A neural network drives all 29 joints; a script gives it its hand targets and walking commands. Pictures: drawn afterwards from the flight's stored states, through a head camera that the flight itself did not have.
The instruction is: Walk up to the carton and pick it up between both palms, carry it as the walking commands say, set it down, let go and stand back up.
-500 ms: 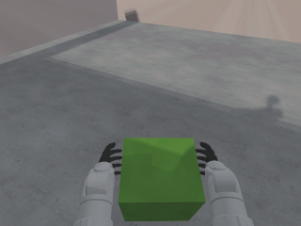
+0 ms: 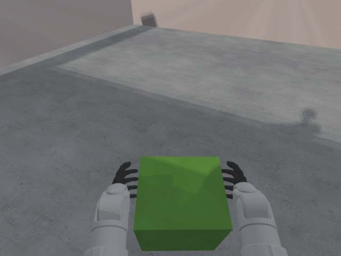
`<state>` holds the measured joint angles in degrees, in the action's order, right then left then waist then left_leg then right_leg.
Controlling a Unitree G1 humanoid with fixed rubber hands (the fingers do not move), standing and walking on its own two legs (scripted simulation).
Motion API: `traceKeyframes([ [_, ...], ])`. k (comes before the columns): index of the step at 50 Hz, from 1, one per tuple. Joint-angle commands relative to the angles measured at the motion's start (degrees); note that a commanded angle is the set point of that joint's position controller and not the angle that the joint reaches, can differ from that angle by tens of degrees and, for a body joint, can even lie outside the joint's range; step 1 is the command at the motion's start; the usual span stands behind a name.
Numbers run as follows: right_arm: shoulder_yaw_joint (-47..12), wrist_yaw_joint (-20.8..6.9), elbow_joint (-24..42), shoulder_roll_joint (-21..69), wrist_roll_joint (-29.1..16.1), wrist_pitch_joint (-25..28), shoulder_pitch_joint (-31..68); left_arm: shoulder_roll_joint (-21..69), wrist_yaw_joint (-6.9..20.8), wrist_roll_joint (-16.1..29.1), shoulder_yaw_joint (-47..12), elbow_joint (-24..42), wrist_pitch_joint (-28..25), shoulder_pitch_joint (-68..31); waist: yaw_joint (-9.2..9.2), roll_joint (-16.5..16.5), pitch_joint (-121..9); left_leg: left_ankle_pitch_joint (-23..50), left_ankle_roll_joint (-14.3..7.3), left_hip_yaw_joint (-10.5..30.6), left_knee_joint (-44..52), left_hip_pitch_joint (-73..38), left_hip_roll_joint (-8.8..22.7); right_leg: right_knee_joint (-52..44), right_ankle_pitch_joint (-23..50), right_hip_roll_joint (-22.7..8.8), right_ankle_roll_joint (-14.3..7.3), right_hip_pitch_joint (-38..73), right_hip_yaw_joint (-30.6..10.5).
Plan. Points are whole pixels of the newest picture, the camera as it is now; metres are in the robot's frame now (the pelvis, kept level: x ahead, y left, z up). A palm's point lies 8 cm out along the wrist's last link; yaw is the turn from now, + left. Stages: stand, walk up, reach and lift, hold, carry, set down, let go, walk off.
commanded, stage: hold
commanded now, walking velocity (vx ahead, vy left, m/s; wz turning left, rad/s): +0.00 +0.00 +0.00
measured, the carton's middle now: (178, 205) +0.30 +0.00 -0.03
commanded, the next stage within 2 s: carry in 0.44 s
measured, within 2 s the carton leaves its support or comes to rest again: neither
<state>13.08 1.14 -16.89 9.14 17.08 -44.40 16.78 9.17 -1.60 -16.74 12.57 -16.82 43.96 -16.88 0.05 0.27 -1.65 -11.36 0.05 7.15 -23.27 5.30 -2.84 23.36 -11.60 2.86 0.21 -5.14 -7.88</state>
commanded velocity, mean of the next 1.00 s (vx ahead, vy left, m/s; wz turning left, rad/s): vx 0.30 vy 0.00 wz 0.00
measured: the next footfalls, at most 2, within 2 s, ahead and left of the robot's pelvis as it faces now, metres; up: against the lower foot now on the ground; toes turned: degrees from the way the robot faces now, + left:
right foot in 1.04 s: +0.25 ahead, -0.14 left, +0.00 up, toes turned -12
left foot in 1.38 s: +0.55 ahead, +0.03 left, +0.00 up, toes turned +4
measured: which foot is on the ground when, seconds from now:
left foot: down 0.00-1.00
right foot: down 0.00-0.82, up 0.84-1.00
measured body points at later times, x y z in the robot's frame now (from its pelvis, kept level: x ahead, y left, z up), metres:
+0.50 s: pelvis +0.00 +0.00 +0.00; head -0.05 +0.00 +0.44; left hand +0.30 +0.14 +0.04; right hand +0.30 -0.15 +0.04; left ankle +0.02 +0.12 -0.74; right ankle +0.02 -0.13 -0.74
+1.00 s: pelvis +0.16 -0.03 +0.00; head +0.17 -0.04 +0.45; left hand +0.49 +0.08 +0.08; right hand +0.45 -0.21 +0.08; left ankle +0.09 +0.09 -0.74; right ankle +0.16 -0.13 -0.73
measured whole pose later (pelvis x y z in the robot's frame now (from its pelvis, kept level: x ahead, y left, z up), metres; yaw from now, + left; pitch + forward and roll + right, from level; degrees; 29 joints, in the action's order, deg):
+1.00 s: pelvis +0.16 -0.03 +0.00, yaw -6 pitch +8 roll -1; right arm 6.3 14.8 8.7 9.8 7.4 -70.2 18.9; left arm 9.6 -16.9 -5.4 8.4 8.3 69.7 -18.5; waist -0.8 -2.5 -9.0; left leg -18.7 1.0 -9.1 -22.4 11.0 4.7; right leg 34.2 -20.5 -0.5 -0.8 -25.4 7.7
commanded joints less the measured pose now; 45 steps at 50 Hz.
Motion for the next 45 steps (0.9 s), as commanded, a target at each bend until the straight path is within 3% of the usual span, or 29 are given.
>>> traceKeyframes([
  [1, -30.96, -16.02, 2.64, 56.18, -17.46, 2.76, 30.9, 56.86, 16.27, 17.63, -31.16, 2.25, -2.45, -30.1, -0.06, -0.39, -12.31, 5.35, 0.33, -1.84, 3.7, -3.0, -1.72, -3.88, 5.43, 2.02, -0.09, 0.82, 2.51],
  [21, -31.69, -15.59, 3.91, 56.14, -17.88, 2.45, 29.05, 55.95, 16.2, 17.85, -31.93, 3.97, -2.42, -28.5, -0.18, -0.12, -12.48, 6.95, 0.33, -1.87, 3.67, -2.84, -2.09, -4.05, 7.8, 2.02, 0.31, 1.98, 2.49],
  [22, -33.71, -14.94, 5.17, 55.01, -18.78, 2.8, 30.77, 54.42, 15.9, 18.39, -34.27, 6.57, -2.41, -29.74, 0.14, -1.04, -10.55, -5.31, -1.85, -0.43, 0.99, 4.31, 7.86, -0.98, -4.07, -7.23, -1.87, -8.26, -0.19],
  [23, -33.36, -14.62, 6.01, 54.83, -18.77, 2.62, 30.59, 54.78, 15.72, 18.9, -34.23, 6.63, -2.15, -30.35, -0.1, -1.68, -10.29, -17.67, -3.69, 1.43, 2.43, 5.12, 7.73, -1.02, -16.08, -5.69, -2.89, -10.77, -1.01],
  [24, -33.71, -14.34, 6.96, 54.24, -19.0, 2.25, 30.61, 54.19, 15.62, 19.63, -34.83, 7.95, -1.79, -31.3, -0.32, -2.53, -9.62, -26.55, -4.85, 2.8, 3.89, 6.44, 8.33, 0.35, -22.62, -4.62, -3.08, -13.67, -0.08],
  [25, -35.27, -13.95, 9.2, 54.56, -19.93, 1.8, 31.22, 54.09, 15.49, 21.1, -36.69, 10.66, -1.4, -32.58, -0.6, -3.61, -9.83, -29.72, -5.59, 4.58, 5.24, 6.32, 10.01, 3.0, -22.15, -3.99, -2.56, -15.84, 1.51],
  [28, -40.09, -12.18, 13.92, 54.58, -22.85, -1.39, 29.99, 53.23, 14.77, 26.03, -40.8, 15.22, 2.24, -33.06, -0.97, -7.52, -16.19, -26.12, -7.07, 8.29, 6.7, 2.32, 15.1, 10.07, -10.76, -2.72, -1.2, -16.42, 7.05],
  [30, -41.48, -11.4, 16.4, 53.51, -24.5, -4.27, 30.08, 52.79, 14.45, 28.75, -42.07, 15.88, 5.39, -32.6, -0.56, -7.0, -16.05, -28.55, -6.6, 5.5, 5.23, 7.98, 14.63, 6.81, -12.97, -2.89, -1.61, -13.61, 7.61],
  [31, -42.11, -11.2, 17.97, 53.24, -25.67, -5.75, 31.01, 53.04, 14.24, 30.15, -42.51, 16.42, 6.93, -32.36, -0.06, -4.21, -15.22, -27.14, -5.03, 1.36, 1.31, 12.94, 12.24, 2.85, -15.45, -4.56, -2.31, -10.47, 4.62],
  [32, -42.71, -11.1, 19.14, 53.47, -27.03, -7.3, 31.9, 53.11, 13.88, 31.1, -42.48, 16.44, 8.35, -32.07, 0.45, 2.85, -14.64, -22.82, -2.47, -4.86, -7.35, 19.2, 8.23, -2.69, -20.38, -9.36, -3.9, -6.8, -3.73],
  [33, -43.35, -11.02, 20.44, 53.91, -28.43, -8.9, 31.45, 53.64, 13.3, 32.05, -42.62, 17.07, 9.8, -31.6, 0.8, 11.91, -14.13, -17.64, -0.47, -10.83, -18.94, 26.8, 4.82, -9.53, -25.82, -15.9, -6.64, -1.97, -15.32],
  [34, -44.08, -11.05, 21.57, 54.04, -30.14, -10.57, 32.1, 54.63, 12.63, 32.12, -42.52, 16.5, 11.24, -30.32, 0.77, 14.95, -12.21, -17.76, 0.23, -12.62, -21.93, 34.02, 4.27, -11.66, -20.12, -20.3, -9.8, 2.03, -21.76],
  [35, -45.31, -11.07, 23.27, 54.7, -32.31, -12.42, 32.85, 55.88, 11.98, 32.96, -43.18, 19.16, 12.89, -30.35, 0.74, 11.38, -12.72, -17.83, 0.1, -11.6, -19.15, 33.98, 5.66, -11.35, -12.23, -20.87, -11.54, 2.75, -20.09],
  [36, -45.98, -11.14, 24.11, 55.68, -34.23, -14.11, 33.61, 56.85, 11.34, 33.14, -42.71, 20.71, 14.34, -29.46, 0.72, 8.18, -14.58, -15.91, -0.13, -11.87, -14.48, 31.02, 5.62, -9.59, -4.67, -19.96, -11.5, 3.02, -15.82],
  [37, -46.3, -11.03, 25.34, 56.38, -35.59, -15.49, 33.58, 57.57, 10.77, 33.73, -42.82, 23.39, 15.54, -29.34, 0.59, 7.05, -16.91, -12.24, -0.35, -12.86, -9.1, 26.68, 4.75, -7.62, -0.4, -18.39, -10.38, 3.13, -11.0],
  [39, -46.18, -10.62, 25.44, 57.28, -36.7, -18.09, 33.03, 56.72, 10.06, 34.33, -42.56, 26.6, 17.66, -30.54, 0.26, 7.1, -21.14, -4.77, -0.73, -16.09, 1.14, 12.52, 2.91, -3.72, -0.88, -13.61, -7.04, -2.02, -0.88],
  [40, -46.05, -10.4, 25.73, 57.31, -37.05, -19.24, 32.6, 55.81, 9.8, 34.47, -42.58, 27.69, 18.71, -31.15, -0.2, 5.6, -23.28, -1.88, -1.11, -15.01, 2.98, 1.25, 4.35, -0.2, -5.19, -11.18, -5.56, -9.01, 3.26],
  [41, -45.29, -10.11, 25.46, 56.72, -37.06, -20.27, 30.86, 55.32, 9.7, 34.59, -42.9, 28.53, 19.95, -31.83, -1.28, 0.02, -25.12, -5.61, -3.21, -6.22, 6.07, -10.79, 10.67, 8.51, -9.24, -8.16, -3.37, -19.37, 7.75],
  [42, -43.79, -9.85, 24.98, 55.62, -35.88, -20.98, 28.61, 56.52, 9.96, 35.34, -43.86, 29.36, 21.7, -32.9, -2.05, -13.56, -25.7, -11.61, -8.05, 10.57, 8.67, -19.65, 21.89, 21.0, -12.44, -5.06, -0.75, -31.67, 12.55],
  [43, -43.71, -9.31, 25.88, 55.78, -34.78, -21.72, 29.08, 56.05, 10.45, 36.15, -43.92, 29.53, 23.17, -35.05, -1.61, -16.56, -20.27, -6.31, -12.5, 16.22, 9.1, -20.81, 27.05, 21.89, -18.34, -3.91, -1.02, -40.96, 13.51],
  [44, -43.08, -9.01, 26.88, 55.91, -34.27, -22.49, 29.75, 55.67, 10.64, 36.86, -43.3, 29.48, 23.79, -36.53, -1.83, -11.25, -17.93, -0.38, -13.48, 15.08, 8.95, -19.44, 27.43, 22.61, -20.1, -5.43, -1.83, -42.29, 11.2],
  [45, -42.57, -8.85, 27.6, 56.27, -33.94, -23.19, 29.92, 56.11, 10.78, 37.46, -43.09, 28.68, 24.39, -36.42, -1.99, -7.43, -17.61, 2.96, -12.87, 11.95, 8.87, -18.72, 26.66, 21.07, -18.81, -5.76, -1.84, -41.63, 11.17],
])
